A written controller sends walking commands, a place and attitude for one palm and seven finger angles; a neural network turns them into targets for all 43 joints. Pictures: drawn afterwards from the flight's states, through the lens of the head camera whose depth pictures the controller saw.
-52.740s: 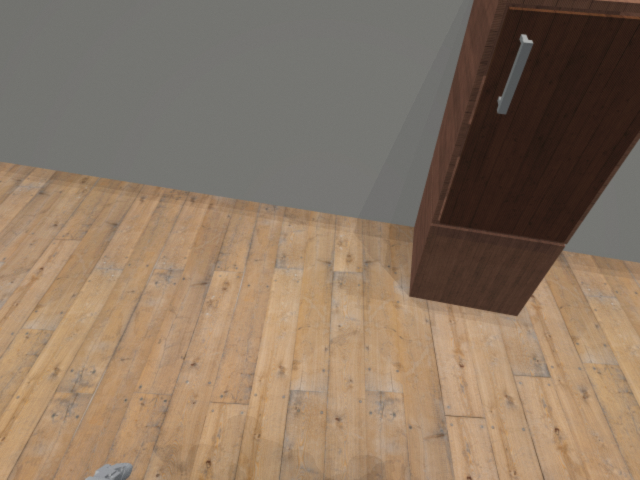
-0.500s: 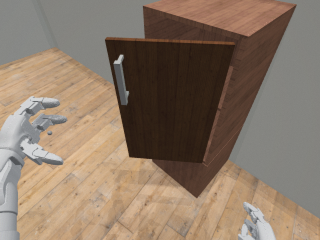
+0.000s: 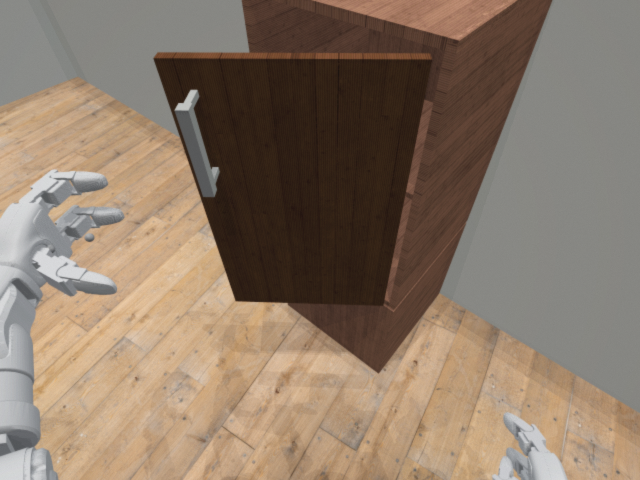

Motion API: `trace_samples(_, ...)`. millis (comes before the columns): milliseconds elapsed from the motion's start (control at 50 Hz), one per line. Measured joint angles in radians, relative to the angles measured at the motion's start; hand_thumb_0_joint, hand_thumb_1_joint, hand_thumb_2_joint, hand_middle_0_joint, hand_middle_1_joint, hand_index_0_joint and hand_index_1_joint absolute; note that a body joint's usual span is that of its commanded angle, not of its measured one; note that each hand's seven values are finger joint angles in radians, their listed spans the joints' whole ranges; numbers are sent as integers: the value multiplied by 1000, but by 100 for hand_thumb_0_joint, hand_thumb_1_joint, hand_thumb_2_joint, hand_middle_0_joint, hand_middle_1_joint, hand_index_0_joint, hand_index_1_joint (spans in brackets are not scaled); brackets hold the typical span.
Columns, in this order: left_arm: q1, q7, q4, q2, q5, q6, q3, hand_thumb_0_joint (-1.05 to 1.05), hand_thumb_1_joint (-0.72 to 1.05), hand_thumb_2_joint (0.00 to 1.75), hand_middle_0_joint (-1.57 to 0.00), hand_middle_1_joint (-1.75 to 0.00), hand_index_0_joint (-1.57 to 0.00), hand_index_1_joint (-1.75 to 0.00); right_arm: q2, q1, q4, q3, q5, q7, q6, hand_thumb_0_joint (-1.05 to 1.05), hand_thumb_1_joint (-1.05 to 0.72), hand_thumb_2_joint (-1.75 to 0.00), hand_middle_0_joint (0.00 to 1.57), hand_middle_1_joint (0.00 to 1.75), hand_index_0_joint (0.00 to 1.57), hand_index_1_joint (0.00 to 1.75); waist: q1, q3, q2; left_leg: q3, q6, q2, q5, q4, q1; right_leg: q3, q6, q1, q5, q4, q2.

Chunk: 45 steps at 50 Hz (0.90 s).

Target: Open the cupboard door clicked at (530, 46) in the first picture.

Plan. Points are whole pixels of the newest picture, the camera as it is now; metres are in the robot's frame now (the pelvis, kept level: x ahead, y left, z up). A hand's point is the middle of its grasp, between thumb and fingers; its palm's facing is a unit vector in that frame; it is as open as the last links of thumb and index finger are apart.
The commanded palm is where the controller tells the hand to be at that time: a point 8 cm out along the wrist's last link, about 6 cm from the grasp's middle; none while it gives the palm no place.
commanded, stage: move the hooked fingers beside the handle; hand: left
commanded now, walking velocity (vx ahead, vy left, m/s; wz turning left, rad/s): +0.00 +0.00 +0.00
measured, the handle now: (201, 146) +0.53 +0.21 +0.14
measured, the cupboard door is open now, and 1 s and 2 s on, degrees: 38 38 38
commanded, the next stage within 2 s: slide the fingers in behind the handle in 2.00 s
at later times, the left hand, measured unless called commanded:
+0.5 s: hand (107, 205) +0.40 +0.30 +0.14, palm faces +0.05 -1.00 -0.01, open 14.0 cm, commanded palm +0.37 +0.34 +0.15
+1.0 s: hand (141, 174) +0.45 +0.27 +0.15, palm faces +0.05 -1.00 +0.01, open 14.0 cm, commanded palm +0.43 +0.32 +0.14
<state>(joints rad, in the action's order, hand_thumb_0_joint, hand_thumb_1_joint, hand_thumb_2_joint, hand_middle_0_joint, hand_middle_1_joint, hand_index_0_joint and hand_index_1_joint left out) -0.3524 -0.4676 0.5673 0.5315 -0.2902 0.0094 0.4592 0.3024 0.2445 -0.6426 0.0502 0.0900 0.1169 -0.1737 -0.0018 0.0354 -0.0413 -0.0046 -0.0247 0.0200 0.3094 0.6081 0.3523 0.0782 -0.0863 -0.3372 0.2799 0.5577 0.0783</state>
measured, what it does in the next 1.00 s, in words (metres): stands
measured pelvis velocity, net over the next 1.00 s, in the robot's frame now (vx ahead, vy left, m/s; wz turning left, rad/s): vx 0.02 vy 0.04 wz -0.01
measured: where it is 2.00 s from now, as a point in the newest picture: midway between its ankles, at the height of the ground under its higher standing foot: outside the picture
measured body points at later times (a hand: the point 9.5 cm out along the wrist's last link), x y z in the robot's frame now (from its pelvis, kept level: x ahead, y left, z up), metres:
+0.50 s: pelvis +0.01 +0.04 +0.00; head +0.04 +0.04 +0.45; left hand +0.39 +0.35 +0.14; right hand +0.13 -0.22 -0.09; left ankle +0.00 +0.10 -0.73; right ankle +0.01 -0.06 -0.73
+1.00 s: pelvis +0.02 +0.04 +0.00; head +0.05 +0.05 +0.45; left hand +0.44 +0.32 +0.15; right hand +0.09 -0.22 -0.11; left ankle +0.00 +0.10 -0.73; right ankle +0.01 -0.06 -0.73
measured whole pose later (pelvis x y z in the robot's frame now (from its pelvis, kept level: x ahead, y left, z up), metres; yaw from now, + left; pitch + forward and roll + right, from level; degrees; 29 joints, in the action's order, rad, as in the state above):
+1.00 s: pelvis +0.02 +0.04 +0.00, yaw +0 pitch +7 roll -1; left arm -0.70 -0.28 0.88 0.45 -0.18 -0.11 0.34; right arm 0.27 0.35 -0.68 0.05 0.05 0.07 -0.06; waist 0.05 0.07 -0.01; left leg 0.02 -0.08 0.07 0.30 0.56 0.38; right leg 0.05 -0.03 -0.37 0.27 0.53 0.03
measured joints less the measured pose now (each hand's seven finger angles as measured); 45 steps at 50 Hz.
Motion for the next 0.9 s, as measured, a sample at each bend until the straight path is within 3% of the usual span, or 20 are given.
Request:
trace_samples(160,-43,17,73,14,15,-38,34,-2,-50,30,-30,-120,-30,-120,-7,57,8,-4,-1,-14,11,1,-90,-90,20,30,20,30,27,22,10,25,-10,-1,6,-8,10,-26,8,-20,1,0,1)
trace_samples(420,-102,54,92,-28,32,-60,-22,-2,-50,30,-30,-120,-30,-120,-27,89,5,3,-10,-17,23,1,-90,-90,20,30,20,30,24,27,19,30,-40,22,6,-23,10,-32,35,-17,1,-15,-21)
trace_samples(600,-171,108,106,-70,58,-60,-94,-2,-50,30,-30,-120,-30,-120,-32,77,8,3,-22,-26,31,1,-90,-90,20,30,20,30,26,33,17,28,-57,44,-1,-43,7,-32,56,-13,0,-31,-42)
trace_samples(780,-227,162,163,-88,87,-51,-115,-1,-50,30,-30,-120,-30,-120,-40,81,5,0,-31,-45,70,1,-90,-90,20,30,20,30,33,36,22,33,-63,54,-8,-59,7,-37,66,-18,-2,-36,-52)
trace_samples(900,-273,188,193,-100,98,-92,-132,-2,-50,30,-30,-120,-30,-120,-38,97,-17,-6,-39,-49,89,1,-90,-90,20,30,20,30,37,25,22,27,-61,56,-14,-60,15,-31,65,-24,-5,-37,-54)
